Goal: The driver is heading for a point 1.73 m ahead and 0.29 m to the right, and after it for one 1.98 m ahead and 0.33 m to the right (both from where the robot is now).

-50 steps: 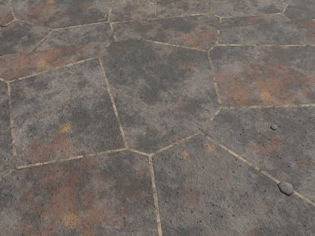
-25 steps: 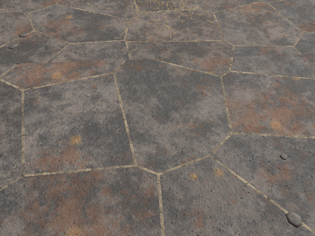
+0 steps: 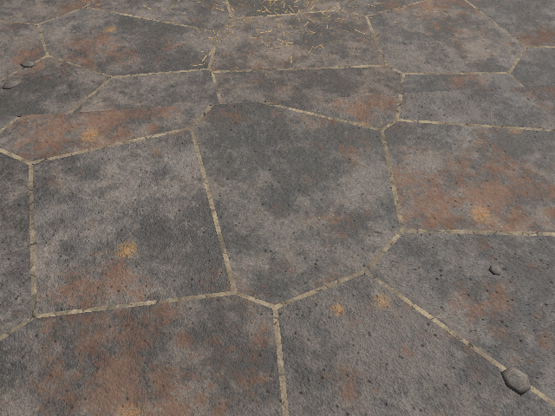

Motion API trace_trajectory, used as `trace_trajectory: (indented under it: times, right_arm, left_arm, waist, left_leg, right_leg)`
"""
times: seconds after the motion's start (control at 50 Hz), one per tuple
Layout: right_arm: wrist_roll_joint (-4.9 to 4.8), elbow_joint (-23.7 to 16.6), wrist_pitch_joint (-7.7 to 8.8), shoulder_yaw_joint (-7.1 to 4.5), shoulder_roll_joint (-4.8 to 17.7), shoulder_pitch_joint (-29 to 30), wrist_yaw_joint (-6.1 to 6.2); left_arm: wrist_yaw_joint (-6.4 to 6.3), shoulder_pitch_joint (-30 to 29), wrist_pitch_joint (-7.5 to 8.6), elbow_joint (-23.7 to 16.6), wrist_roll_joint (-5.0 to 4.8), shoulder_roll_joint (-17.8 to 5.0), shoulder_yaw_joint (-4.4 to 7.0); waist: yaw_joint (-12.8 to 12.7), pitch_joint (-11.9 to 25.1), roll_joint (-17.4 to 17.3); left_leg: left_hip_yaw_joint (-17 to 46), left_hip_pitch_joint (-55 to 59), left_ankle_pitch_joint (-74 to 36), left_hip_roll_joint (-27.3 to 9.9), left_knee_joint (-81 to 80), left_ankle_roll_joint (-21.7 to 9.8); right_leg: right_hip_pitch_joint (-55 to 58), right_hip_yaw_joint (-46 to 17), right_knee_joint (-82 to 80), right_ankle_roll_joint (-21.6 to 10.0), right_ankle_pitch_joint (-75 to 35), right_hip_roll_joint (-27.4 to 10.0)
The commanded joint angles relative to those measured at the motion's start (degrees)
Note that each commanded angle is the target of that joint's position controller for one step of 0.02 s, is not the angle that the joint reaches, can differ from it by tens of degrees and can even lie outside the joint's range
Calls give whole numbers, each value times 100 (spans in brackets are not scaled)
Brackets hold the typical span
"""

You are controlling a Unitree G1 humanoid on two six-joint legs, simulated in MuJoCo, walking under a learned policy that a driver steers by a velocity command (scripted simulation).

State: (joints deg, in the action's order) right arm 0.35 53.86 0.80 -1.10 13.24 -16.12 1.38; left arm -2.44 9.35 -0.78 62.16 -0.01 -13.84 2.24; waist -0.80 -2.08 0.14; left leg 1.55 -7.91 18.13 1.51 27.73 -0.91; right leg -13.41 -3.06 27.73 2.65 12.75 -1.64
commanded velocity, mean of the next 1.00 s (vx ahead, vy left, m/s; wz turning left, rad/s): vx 0.39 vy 0.00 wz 0.00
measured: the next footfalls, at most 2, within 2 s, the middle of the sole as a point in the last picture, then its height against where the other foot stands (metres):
left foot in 0.72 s outside the picture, level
right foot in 1.28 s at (351, 324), level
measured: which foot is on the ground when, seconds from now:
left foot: down 0.00-0.24, up 0.26-0.70, down 0.72-1.00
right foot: down 0.00-0.72, up 0.74-1.00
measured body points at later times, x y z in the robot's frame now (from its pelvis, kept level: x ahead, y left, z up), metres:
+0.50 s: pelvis +0.13 -0.05 +0.01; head +0.15 -0.07 +0.46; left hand +0.07 +0.19 -0.13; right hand +0.29 -0.31 -0.11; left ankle +0.24 +0.12 -0.67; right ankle +0.05 -0.14 -0.74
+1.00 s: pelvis +0.42 +0.00 +0.01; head +0.44 +0.00 +0.46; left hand +0.55 +0.27 -0.11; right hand +0.44 -0.26 -0.13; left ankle +0.42 +0.08 -0.74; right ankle +0.51 -0.17 -0.66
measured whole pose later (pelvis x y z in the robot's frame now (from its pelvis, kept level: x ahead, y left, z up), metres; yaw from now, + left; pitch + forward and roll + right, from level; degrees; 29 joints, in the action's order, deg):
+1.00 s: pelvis +0.42 +0.00 +0.01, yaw +0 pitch +0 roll +2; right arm 0.1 56.2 5.9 -3.0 13.9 -17.9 -1.5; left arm -0.9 9.1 4.5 52.1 -0.7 -16.1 3.5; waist 2.6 -1.4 2.3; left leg -3.8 -6.7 8.1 5.0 14.5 -4.6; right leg -36.6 -2.5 56.6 -1.0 10.1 -8.3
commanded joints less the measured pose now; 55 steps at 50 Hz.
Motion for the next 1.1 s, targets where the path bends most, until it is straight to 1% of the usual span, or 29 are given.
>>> trace_trajectory:
  times: [0.02, 0.04, 0.08, 0.12, 0.16, 0.2, 0.22, 0.24, 0.26, 0.28, 0.3, 0.34, 0.38, 0.44, 0.5, 0.58, 0.64, 0.68, 0.72, 0.74, 0.76, 0.78, 0.8, 0.82, 0.84, 0.86, 0.92, 1.0, 1.1]
  right_arm:
    - [-35, -38, 21, -144, 676, -361, 47]
    - [-71, -53, 2, -202, 859, -354, 68]
    - [-134, -47, 47, -314, 1205, -548, 84]
    - [-137, -47, 175, -343, 1189, -506, 90]
    - [-191, -108, 237, -338, 1065, -317, 59]
    - [-265, -202, 205, -339, 1063, 69, 26]
    - [-224, -247, 209, -309, 981, 111, 13]
    - [-152, -337, 246, -205, 649, 242, -15]
    - [-135, -586, 343, -143, 342, 177, 7]
    - [-297, -584, 419, -209, 595, 204, 5]
    - [-382, -582, 483, -234, 705, 259, -40]
    - [-262, -490, 544, -297, 776, 317, -73]
    - [-176, -482, 522, -340, 737, 409, -142]
    - [-145, -636, 448, -296, 495, 840, -187]
    - [-159, -909, 444, -210, 338, 1584, -212]
    - [-206, -1127, 471, -154, 343, 2270, -315]
    - [-221, -1260, 522, -169, 460, 2457, -410]
    - [-206, -1182, 537, -279, 711, 2026, -421]
    - [-220, -697, 495, -517, 1130, 366, -337]
    - [-133, -475, 457, -612, 1524, -664, -265]
    - [-78, -320, 460, -608, 1672, -882, -339]
    - [-119, -331, 482, -457, 1100, -627, -349]
    - [-125, -406, 518, -393, 915, -61, -335]
    - [-94, -488, 559, -353, 820, 414, -346]
    - [-32, -503, 593, -322, 693, 650, -371]
    - [27, -467, 618, -285, 584, 734, -385]
    - [-32, -280, 642, -281, 624, 565, -364]
    - [-32, -123, 594, -335, 907, 151, -190]
    - [-119, 90, 525, -343, 1024, -426, -122]
  left_arm:
    - [-25, 150, 17, -56, -25, -562, 92]
    - [-22, 80, 31, -86, -52, -556, 99]
    - [42, -292, 184, -321, -74, -479, 77]
    - [151, -407, 385, -449, -153, -471, 81]
    - [255, -277, 547, -468, -203, -462, 82]
    - [305, 551, 625, -95, -187, -464, 153]
    - [308, 1085, 605, 149, -136, -541, 222]
    - [285, 1772, 602, 268, -102, -845, 318]
    - [326, 2423, 626, 317, -114, -1554, 440]
    - [350, 2031, 707, 243, -26, -1159, 285]
    - [354, 1501, 765, 39, -46, -846, 194]
    - [394, 1001, 781, -190, -47, -655, 105]
    - [371, 1210, 718, -168, -9, -460, 25]
    - [262, 1552, 651, -130, 16, -653, 29]
    - [178, 1578, 597, -215, 25, -758, 31]
    - [147, 1939, 578, -158, -44, -775, 51]
    - [132, 1949, 529, -154, -87, -832, 108]
    - [125, 1786, 480, -235, -57, -983, 174]
    - [131, 1614, 386, -341, 9, -962, 169]
    - [138, 1714, 390, -493, 111, -716, 69]
    - [227, 2529, 521, -461, 20, 210, -162]
    - [257, 1938, 689, -501, -153, -474, -11]
    - [264, 1316, 788, -746, -300, -793, 89]
    - [216, 1024, 830, -810, -280, -791, 94]
    - [177, 930, 806, -816, -192, -755, 146]
    - [173, 1100, 732, -795, -152, -632, 156]
    - [154, 1066, 548, -871, -122, -408, 159]
    - [159, 84, 533, -1259, -23, -483, 183]
    - [276, -946, 611, -1552, -75, -346, 89]
  waist:
    - [31, 36, -215]
    - [89, -155, -449]
    - [276, -631, -1038]
    - [261, -977, -1085]
    - [116, -905, -878]
    - [-314, -486, -658]
    - [-483, -239, -467]
    - [-732, 50, 484]
    - [-768, 400, 1927]
    - [-537, 134, 1242]
    - [-337, -341, 794]
    - [-148, -488, 477]
    - [-141, -337, 551]
    - [-207, -313, 418]
    - [-326, -468, 386]
    - [-458, -692, 421]
    - [-295, -665, 441]
    - [59, -208, 612]
    - [904, 858, 678]
    - [1133, 1696, -46]
    - [574, 2599, -1664]
    - [777, 2003, -1053]
    - [633, 1050, -831]
    - [435, 644, -213]
    - [247, 395, -81]
    - [40, 397, -237]
    - [-111, 137, -337]
    - [95, -171, -226]
    - [456, -250, -237]
  left_leg:
    - [301, -624, 581, -257, -839, -172]
    - [604, -717, 1727, -414, -1046, -363]
    - [1928, -729, 3089, -1364, -1780, -938]
    - [2617, -583, 2609, -1946, -2020, -1313]
    - [2221, -225, 1755, -1861, -1793, -1166]
    - [1260, -919, 963, -1257, -1293, -812]
    - [878, -1324, 410, -933, -734, -670]
    - [166, -1922, -72, -388, 947, -328]
    - [-191, -3109, 1174, 279, 2666, -23]
    - [420, -3565, 1463, 6, 3750, -112]
    - [547, -3889, 889, -323, 4055, -271]
    - [345, -3841, -142, -703, 3711, -360]
    - [138, -3456, -660, -825, 3282, -274]
    - [-107, -3582, -1071, -802, 2688, -16]
    - [-266, -3326, -1696, -681, 1520, 103]
    - [-398, -2949, -2190, -489, 594, 18]
    - [-313, -2866, -1976, -437, 236, -209]
    - [-444, -2100, -1628, -183, 226, -399]
    - [-550, 124, -1583, 16, 231, -712]
    - [873, 2002, -1240, -1165, 402, -1074]
    - [3873, 3514, 370, -2441, -575, -2020]
    - [4105, 3012, 840, -2212, -1162, -1724]
    - [3166, 2118, 416, -2057, -1290, -1474]
    - [2467, 1190, -416, -1875, -1453, -1367]
    - [1902, 510, -1057, -1670, -1580, -1301]
    - [1538, 125, -1271, -1505, -1734, -1262]
    - [1021, -441, -1398, -1378, -2125, -1360]
    - [671, -296, -1534, -1302, -2343, -1324]
    - [186, 17, -1683, -1148, -2255, -1090]
  right_leg:
    - [323, 285, -11, -193, 311, 213]
    - [-45, 494, 342, -219, 1150, 402]
    - [-988, 613, 1332, -299, 1328, 373]
    - [-1637, 259, 1940, -500, 1378, -51]
    - [-1617, 223, 1362, -682, 1557, -222]
    - [289, 692, 22, -642, 253, 154]
    - [1174, 661, -70, -535, -80, 308]
    - [1929, -648, -683, -763, 448, -535]
    - [2624, -3282, -1660, -1655, 1210, -1857]
    - [2253, -3934, -1885, -1941, 1977, -2167]
    - [1929, -3296, -1885, -1763, 2069, -1992]
    - [1662, -2094, -1963, -1355, 1054, -1498]
    - [1561, -1225, -2001, -1161, -237, -1127]
    - [1581, -708, -2050, -1287, -1549, -1042]
    - [1218, -333, -2221, -1254, -1680, -908]
    - [1241, -128, -2347, -1277, -1598, -1009]
    - [1824, -51, -2036, -1204, -2266, -1259]
    - [2123, 33, -1360, -1083, -4040, -1322]
    - [1617, 289, 628, -838, -5149, -988]
    - [155, 426, 2490, -709, -3082, -618]
    - [-1809, 35, 4390, -426, 1726, 547]
    - [-2405, -579, 5014, -565, 1916, 295]
    - [-2734, -384, 5045, -656, 1413, 13]
    - [-2463, -272, 4764, -659, 846, -294]
    - [-2189, -206, 4458, -628, 542, -479]
    - [-1818, -254, 4277, -619, 366, -636]
    - [-1763, -127, 3676, -491, 264, -777]
    - [-2505, -28, 2317, -256, -949, -816]
    - [-2116, 311, 728, -242, -2000, -448]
